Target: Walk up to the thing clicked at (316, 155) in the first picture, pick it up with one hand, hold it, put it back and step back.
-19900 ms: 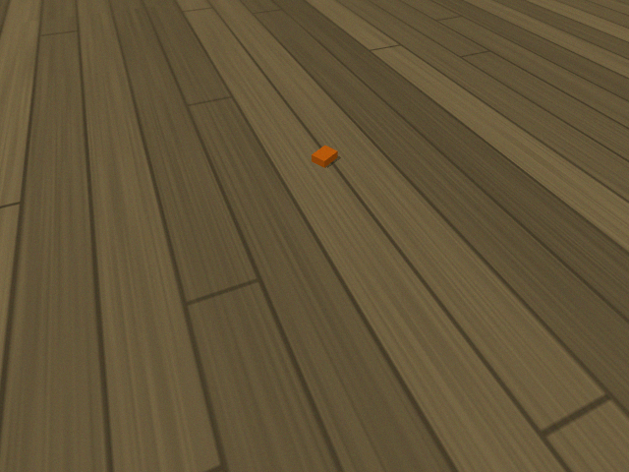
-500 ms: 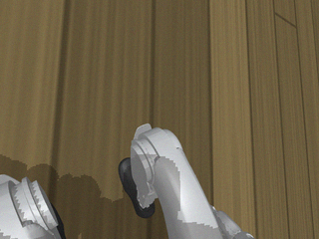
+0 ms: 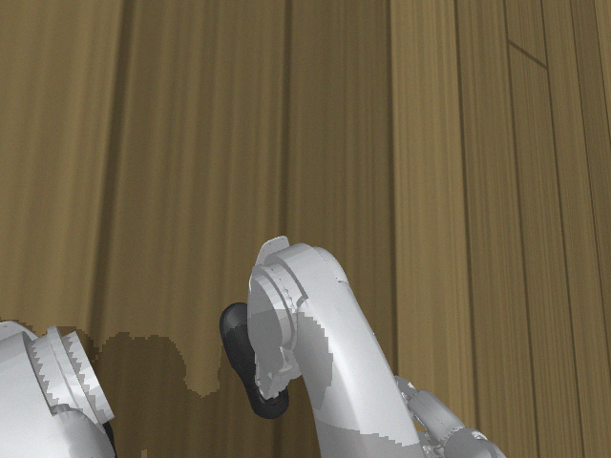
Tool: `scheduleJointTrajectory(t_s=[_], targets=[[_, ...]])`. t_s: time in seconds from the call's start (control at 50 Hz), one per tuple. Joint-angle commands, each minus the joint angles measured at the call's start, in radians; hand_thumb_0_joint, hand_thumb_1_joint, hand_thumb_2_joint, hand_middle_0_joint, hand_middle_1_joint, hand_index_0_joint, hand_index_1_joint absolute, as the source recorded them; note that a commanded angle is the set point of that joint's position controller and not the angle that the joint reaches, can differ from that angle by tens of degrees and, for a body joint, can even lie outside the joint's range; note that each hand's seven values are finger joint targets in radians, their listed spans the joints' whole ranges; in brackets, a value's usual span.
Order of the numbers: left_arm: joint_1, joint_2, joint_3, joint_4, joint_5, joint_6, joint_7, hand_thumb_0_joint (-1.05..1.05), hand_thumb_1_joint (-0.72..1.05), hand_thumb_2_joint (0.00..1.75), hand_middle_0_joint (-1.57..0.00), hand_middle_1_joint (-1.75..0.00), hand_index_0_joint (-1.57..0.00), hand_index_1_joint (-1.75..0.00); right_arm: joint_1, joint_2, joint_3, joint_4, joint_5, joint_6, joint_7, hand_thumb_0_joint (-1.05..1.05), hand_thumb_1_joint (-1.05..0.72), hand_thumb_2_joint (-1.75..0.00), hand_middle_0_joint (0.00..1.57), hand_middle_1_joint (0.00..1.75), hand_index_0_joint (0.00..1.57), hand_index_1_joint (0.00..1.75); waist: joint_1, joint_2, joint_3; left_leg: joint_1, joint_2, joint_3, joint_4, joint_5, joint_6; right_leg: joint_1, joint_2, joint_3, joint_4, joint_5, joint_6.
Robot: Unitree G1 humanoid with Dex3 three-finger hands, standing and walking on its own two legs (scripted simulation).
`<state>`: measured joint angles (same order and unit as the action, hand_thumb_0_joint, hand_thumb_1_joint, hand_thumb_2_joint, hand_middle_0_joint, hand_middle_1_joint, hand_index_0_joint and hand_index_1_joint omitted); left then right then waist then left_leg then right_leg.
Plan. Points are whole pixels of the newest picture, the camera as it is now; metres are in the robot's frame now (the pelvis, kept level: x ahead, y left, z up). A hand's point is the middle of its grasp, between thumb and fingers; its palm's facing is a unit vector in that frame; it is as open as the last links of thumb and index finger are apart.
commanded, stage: rest palm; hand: left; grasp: from above
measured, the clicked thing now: out of the picture +0.47 +0.41 -0.29
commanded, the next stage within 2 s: none
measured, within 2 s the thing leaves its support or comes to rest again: neither
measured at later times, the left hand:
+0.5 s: hand out of the picture +0.46 +0.40 -0.23, palm faces -0.44 -0.16 -0.88, open 14.3 cm
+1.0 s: hand out of the picture +0.46 +0.39 -0.23, palm faces -0.44 -0.16 -0.88, open 14.4 cm
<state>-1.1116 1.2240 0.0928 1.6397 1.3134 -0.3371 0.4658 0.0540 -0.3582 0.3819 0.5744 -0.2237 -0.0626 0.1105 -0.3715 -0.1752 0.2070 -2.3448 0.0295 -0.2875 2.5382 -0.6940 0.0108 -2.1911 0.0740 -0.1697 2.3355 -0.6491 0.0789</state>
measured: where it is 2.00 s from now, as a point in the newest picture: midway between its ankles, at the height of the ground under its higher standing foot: (187, 422)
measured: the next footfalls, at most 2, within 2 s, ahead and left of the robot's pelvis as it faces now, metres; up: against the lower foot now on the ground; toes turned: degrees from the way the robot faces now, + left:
none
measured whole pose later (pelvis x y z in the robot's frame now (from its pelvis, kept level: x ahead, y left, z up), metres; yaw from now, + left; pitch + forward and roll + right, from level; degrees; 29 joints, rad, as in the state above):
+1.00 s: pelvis +0.00 +0.00 +0.00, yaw +0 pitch +27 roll -16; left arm -1.11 1.25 0.11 1.61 1.27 -0.33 0.42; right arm 0.05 -0.35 0.41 0.58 -0.23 -0.07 0.10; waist -0.38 -0.17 0.23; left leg -2.34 0.03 -0.30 2.54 -0.70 0.00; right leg -2.20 0.08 -0.18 2.33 -0.65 0.08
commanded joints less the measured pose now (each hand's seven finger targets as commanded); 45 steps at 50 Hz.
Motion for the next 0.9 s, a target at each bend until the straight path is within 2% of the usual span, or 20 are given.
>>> scheduleJointTrajectory(t_s=[0.0, 0.02, 0.06, 0.08, 0.16, 0.18, 0.22, 0.34, 0.44, 0.46, 0.52, 0.56, 0.58, 0.64, 0.66, 0.74, 0.76, 0.8, 0.84, 0.88], targets=[[-0.248, 0.268, 0.024, -0.117, -0.031, 0.012, 0.065, 0.0, -0.58, 1.03, -0.07, -0.97, -0.04, -0.99, 0.169, -0.334, -0.103, 0.03, 0.0, -0.011, -0.016, 0.0, -0.9, -0.9, 0.2, 0.3, 0.2, 0.3, -0.06, 0.617, -0.621, 0.551, 0.051, 0.071, -0.28, 0.22, -0.013, 0.245, 0.021, -0.126, -0.155, 0.231, -0.091], [-0.243, 0.253, 0.004, -0.108, -0.025, 0.018, 0.065, 0.0, -0.59, 1.03, -0.07, -0.97, -0.04, -0.99, 0.163, -0.333, -0.103, 0.027, 0.0, -0.018, -0.015, 0.0, -0.9, -0.9, 0.2, 0.3, 0.2, 0.3, -0.062, 0.632, -0.629, 0.573, 0.05, 0.073, -0.277, 0.224, -0.012, 0.235, 0.022, -0.122, -0.152, 0.229, -0.094], [-0.251, 0.245, -0.003, -0.107, -0.019, 0.031, 0.065, 0.0, -0.58, 1.02, -0.06, -0.98, -0.04, -1.0, 0.169, -0.332, -0.105, 0.03, 0.002, -0.026, -0.013, 0.0, -0.9, -0.9, 0.2, 0.3, 0.2, 0.3, -0.069, 0.643, -0.628, 0.577, 0.051, 0.074, -0.277, 0.235, -0.014, 0.231, 0.021, -0.121, -0.148, 0.235, -0.094], [-0.263, 0.261, 0.011, -0.12, -0.026, 0.035, 0.07, 0.0, -0.57, 1.01, -0.07, -0.99, -0.05, -1.01, 0.166, -0.333, -0.104, 0.037, 0.0, -0.027, -0.012, 0.0, -0.9, -0.9, 0.2, 0.3, 0.2, 0.3, -0.066, 0.644, -0.628, 0.562, 0.051, 0.076, -0.274, 0.234, -0.014, 0.243, 0.018, -0.121, -0.154, 0.242, -0.092], [-0.272, 0.252, 0.002, -0.119, -0.038, 0.05, 0.054, 0.0, -0.57, 1.01, -0.07, -1.0, -0.05, -1.01, 0.172, -0.337, -0.104, 0.036, 0.002, -0.044, -0.004, 0.0, -0.9, -0.9, 0.2, 0.3, 0.2, 0.3, -0.077, 0.649, -0.623, 0.564, 0.052, 0.074, -0.269, 0.232, -0.015, 0.231, 0.013, -0.117, -0.151, 0.238, -0.091], [-0.262, 0.27, 0.009, -0.112, -0.039, 0.053, 0.053, 0.0, -0.57, 1.01, -0.07, -0.99, -0.05, -1.01, 0.167, -0.331, -0.098, 0.044, 0.001, -0.043, -0.006, 0.0, -0.9, -0.9, 0.2, 0.3, 0.2, 0.3, -0.068, 0.646, -0.639, 0.565, 0.055, 0.072, -0.268, 0.23, -0.015, 0.25, 0.018, -0.119, -0.158, 0.238, -0.091], [-0.246, 0.251, -0.002, -0.104, -0.046, 0.059, 0.039, 0.0, -0.57, 1.01, -0.07, -0.99, -0.05, -1.01, 0.17, -0.328, -0.099, 0.039, 0.002, -0.048, -0.003, 0.0, -0.9, -0.9, 0.2, 0.3, 0.2, 0.3, -0.077, 0.63, -0.625, 0.538, 0.05, 0.085, -0.264, 0.198, -0.007, 0.257, 0.02, -0.11, -0.169, 0.214, -0.091], [-0.224, 0.269, 0.008, -0.102, -0.069, 0.052, 0.009, 0.0, -0.58, 1.02, -0.07, -0.98, -0.05, -1.01, 0.161, -0.325, -0.078, 0.036, 0.005, -0.044, -0.003, 0.0, -0.9, -0.9, 0.2, 0.3, 0.2, 0.3, -0.071, 0.602, -0.628, 0.531, 0.052, 0.075, -0.255, 0.236, -0.008, 0.272, 0.018, -0.114, -0.17, 0.233, -0.09], [-0.212, 0.306, 0.036, -0.136, -0.063, 0.044, -0.004, 0.0, -0.58, 1.02, -0.07, -0.98, -0.05, -1.0, 0.177, -0.321, -0.067, 0.037, -0.001, -0.03, -0.001, 0.0, -0.9, -0.9, 0.2, 0.3, 0.2, 0.3, -0.067, 0.643, -0.649, 0.59, 0.059, 0.075, -0.252, 0.323, -0.015, 0.283, 0.015, -0.11, -0.169, 0.267, -0.091], [-0.219, 0.31, 0.04, -0.15, -0.071, 0.038, -0.003, 0.0, -0.59, 1.03, -0.07, -0.97, -0.04, -1.0, 0.17, -0.326, -0.066, 0.03, 0.001, -0.027, -0.002, 0.0, -0.9, -0.9, 0.2, 0.3, 0.2, 0.3, -0.066, 0.645, -0.646, 0.584, 0.059, 0.071, -0.253, 0.323, -0.017, 0.28, 0.013, -0.11, -0.17, 0.265, -0.092], [-0.224, 0.324, 0.05, -0.172, -0.059, 0.037, -0.006, 0.0, -0.58, 1.02, -0.06, -0.98, -0.04, -1.0, 0.18, -0.328, -0.069, 0.032, -0.003, -0.02, -0.005, 0.0, -0.9, -0.9, 0.2, 0.3, 0.2, 0.3, -0.068, 0.649, -0.661, 0.595, 0.061, 0.081, -0.242, 0.339, -0.013, 0.294, 0.015, -0.107, -0.175, 0.282, -0.09], [-0.236, 0.337, 0.053, -0.186, -0.06, 0.034, -0.004, 0.0, -0.59, 1.03, -0.07, -0.96, -0.04, -0.99, 0.186, -0.335, -0.081, 0.03, -0.004, -0.016, -0.006, 0.0, -0.9, -0.9, 0.2, 0.3, 0.2, 0.3, -0.063, 0.656, -0.67, 0.584, 0.058, 0.089, -0.246, 0.32, -0.007, 0.313, 0.02, -0.104, -0.179, 0.276, -0.089], [-0.207, 0.324, 0.051, -0.135, -0.057, 0.039, -0.006, 0.0, -0.6, 1.04, -0.06, -0.96, -0.03, -0.99, 0.189, -0.325, -0.073, 0.029, -0.004, -0.014, -0.006, 0.0, -0.9, -0.9, 0.2, 0.3, 0.2, 0.3, -0.068, 0.641, -0.648, 0.571, 0.058, 0.087, -0.242, 0.313, -0.007, 0.304, 0.019, -0.106, -0.179, 0.271, -0.09], [-0.202, 0.304, 0.04, -0.13, -0.064, 0.04, -0.016, 0.0, -0.59, 1.04, -0.07, -0.96, -0.04, -0.99, 0.197, -0.325, -0.074, 0.025, -0.004, -0.01, -0.006, 0.0, -0.9, -0.9, 0.2, 0.3, 0.2, 0.3, -0.077, 0.612, -0.619, 0.542, 0.057, 0.085, -0.252, 0.281, -0.004, 0.298, 0.022, -0.109, -0.183, 0.251, -0.089], [-0.197, 0.313, 0.044, -0.118, -0.066, 0.037, -0.016, 0.0, -0.58, 1.03, -0.07, -0.96, -0.04, -0.99, 0.181, -0.324, -0.067, 0.02, -0.001, -0.007, -0.01, 0.0, -0.9, -0.9, 0.2, 0.3, 0.2, 0.3, -0.069, 0.593, -0.611, 0.519, 0.057, 0.083, -0.246, 0.26, -0.003, 0.288, 0.023, -0.114, -0.189, 0.234, -0.092], [-0.22, 0.344, 0.054, -0.175, -0.069, 0.024, -0.022, 0.0, -0.58, 1.03, -0.07, -0.96, -0.04, -0.99, 0.184, -0.339, -0.075, 0.02, -0.007, 0.0, -0.017, 0.0, -0.9, -0.9, 0.2, 0.3, 0.2, 0.3, -0.064, 0.618, -0.642, 0.558, 0.06, 0.076, -0.255, 0.267, -0.007, 0.3, 0.02, -0.115, -0.184, 0.237, -0.091], [-0.191, 0.326, 0.047, -0.128, -0.071, 0.024, -0.023, 0.0, -0.57, 1.02, -0.07, -0.97, -0.04, -0.99, 0.18, -0.322, -0.062, 0.014, -0.007, 0.0, -0.016, 0.0, -0.9, -0.9, 0.2, 0.3, 0.2, 0.3, -0.066, 0.611, -0.638, 0.553, 0.059, 0.077, -0.26, 0.261, -0.004, 0.315, 0.02, -0.113, -0.182, 0.234, -0.09], [-0.213, 0.309, 0.032, -0.166, -0.073, 0.016, -0.027, 0.0, -0.58, 1.03, -0.07, -0.96, -0.04, -0.99, 0.18, -0.333, -0.076, 0.018, -0.005, 0.0, -0.019, 0.0, -0.9, -0.9, 0.2, 0.3, 0.2, 0.3, -0.07, 0.605, -0.633, 0.548, 0.059, 0.08, -0.257, 0.252, -0.003, 0.299, 0.023, -0.111, -0.181, 0.232, -0.089], [-0.207, 0.303, 0.025, -0.152, -0.078, 0.01, -0.024, 0.0, -0.57, 1.02, -0.07, -0.97, -0.04, -0.99, 0.173, -0.325, -0.065, 0.017, -0.005, 0.0, -0.021, 0.0, -0.9, -0.9, 0.2, 0.3, 0.2, 0.3, -0.075, 0.588, -0.627, 0.519, 0.056, 0.085, -0.248, 0.231, 0.003, 0.318, 0.027, -0.111, -0.188, 0.227, -0.086], [-0.226, 0.325, 0.038, -0.179, -0.074, 0.004, -0.019, 0.0, -0.57, 1.03, -0.07, -0.96, -0.04, -0.99, 0.183, -0.333, -0.072, 0.029, -0.006, 0.0, -0.025, 0.0, -0.9, -0.9, 0.2, 0.3, 0.2, 0.3, -0.066, 0.6, -0.64, 0.535, 0.056, 0.084, -0.251, 0.251, -0.002, 0.319, 0.022, -0.112, -0.185, 0.242, -0.087]])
